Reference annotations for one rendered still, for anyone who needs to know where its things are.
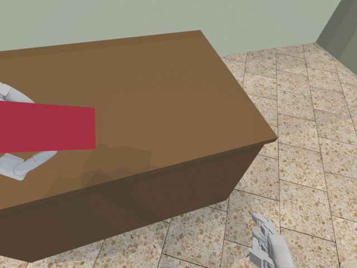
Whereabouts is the robot left hand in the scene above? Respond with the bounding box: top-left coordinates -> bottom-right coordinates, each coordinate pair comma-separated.
0,82 -> 57,180

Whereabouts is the sponge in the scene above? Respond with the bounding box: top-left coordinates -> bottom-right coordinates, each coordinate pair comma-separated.
0,100 -> 95,153

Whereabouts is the table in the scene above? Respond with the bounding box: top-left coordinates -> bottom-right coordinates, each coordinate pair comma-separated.
0,30 -> 278,263

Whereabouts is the robot right hand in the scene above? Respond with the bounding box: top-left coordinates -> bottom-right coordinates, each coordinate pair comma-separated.
249,213 -> 295,268

